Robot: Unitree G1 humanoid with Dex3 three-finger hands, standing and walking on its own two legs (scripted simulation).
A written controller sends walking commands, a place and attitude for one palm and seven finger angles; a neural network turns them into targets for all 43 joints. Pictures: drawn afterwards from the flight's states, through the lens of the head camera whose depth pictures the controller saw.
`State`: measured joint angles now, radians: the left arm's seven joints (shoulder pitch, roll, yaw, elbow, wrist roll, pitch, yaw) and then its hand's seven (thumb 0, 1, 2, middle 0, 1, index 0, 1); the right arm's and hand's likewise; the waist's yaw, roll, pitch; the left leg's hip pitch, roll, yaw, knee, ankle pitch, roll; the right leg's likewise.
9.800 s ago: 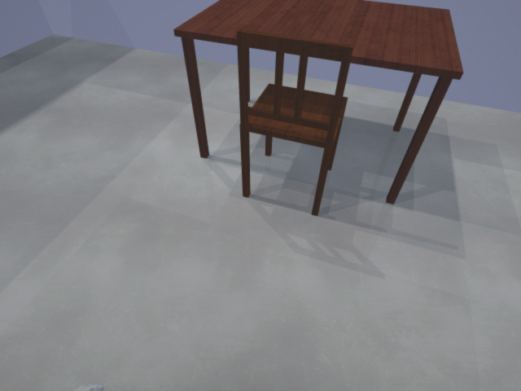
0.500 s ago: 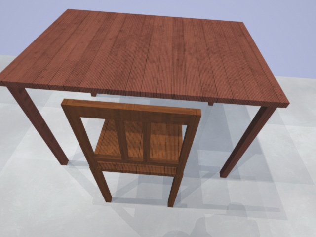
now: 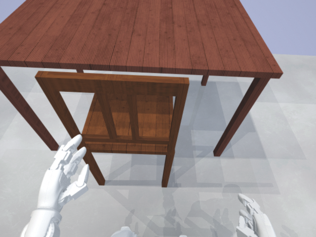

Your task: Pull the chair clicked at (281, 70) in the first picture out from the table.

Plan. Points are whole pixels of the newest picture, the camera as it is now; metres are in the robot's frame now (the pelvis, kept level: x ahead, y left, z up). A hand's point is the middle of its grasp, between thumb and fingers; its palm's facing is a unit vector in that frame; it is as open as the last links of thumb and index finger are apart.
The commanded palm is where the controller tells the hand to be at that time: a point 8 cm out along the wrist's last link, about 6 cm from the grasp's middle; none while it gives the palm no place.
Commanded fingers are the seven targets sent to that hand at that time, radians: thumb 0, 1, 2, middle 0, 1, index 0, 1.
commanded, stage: raise the hand toward the chair's back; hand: left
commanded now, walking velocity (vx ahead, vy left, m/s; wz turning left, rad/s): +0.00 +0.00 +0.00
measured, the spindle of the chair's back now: (108, 117) +0.50 +0.17 -0.05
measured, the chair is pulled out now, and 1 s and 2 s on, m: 0.00 0.00 0.00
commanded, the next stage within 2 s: aim the fingers beside a spindle in 1.80 s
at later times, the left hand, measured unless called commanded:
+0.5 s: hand (81, 195) +0.23 +0.18 -0.01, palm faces -0.04 -1.00 -0.04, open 12.5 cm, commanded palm +0.19 +0.24 +0.00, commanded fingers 0.00 -0.06 0.49 -0.10 -0.15 -0.10 -0.15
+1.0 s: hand (61, 198) +0.22 +0.22 +0.00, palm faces -0.01 -1.00 -0.04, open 16.4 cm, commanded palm +0.20 +0.28 +0.01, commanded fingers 0.00 -0.50 0.30 -0.06 -0.08 -0.06 -0.08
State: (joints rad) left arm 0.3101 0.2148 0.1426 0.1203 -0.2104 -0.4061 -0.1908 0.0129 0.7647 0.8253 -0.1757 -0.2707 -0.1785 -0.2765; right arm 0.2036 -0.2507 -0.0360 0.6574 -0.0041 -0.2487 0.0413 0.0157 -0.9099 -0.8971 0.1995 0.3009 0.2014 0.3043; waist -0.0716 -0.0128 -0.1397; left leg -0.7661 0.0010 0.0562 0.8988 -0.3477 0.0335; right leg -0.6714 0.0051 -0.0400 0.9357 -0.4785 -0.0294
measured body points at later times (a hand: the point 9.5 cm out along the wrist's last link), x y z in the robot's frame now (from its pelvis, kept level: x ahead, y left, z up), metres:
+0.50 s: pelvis +0.00 -0.02 -0.04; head +0.09 -0.02 +0.40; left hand +0.23 +0.24 +0.00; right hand +0.17 -0.25 -0.14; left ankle +0.05 +0.10 -0.69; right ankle -0.01 -0.10 -0.69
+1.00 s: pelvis +0.00 +0.02 -0.03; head +0.08 +0.05 +0.41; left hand +0.21 +0.28 +0.01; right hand +0.21 -0.20 -0.10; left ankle +0.05 +0.10 -0.69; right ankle -0.01 -0.10 -0.69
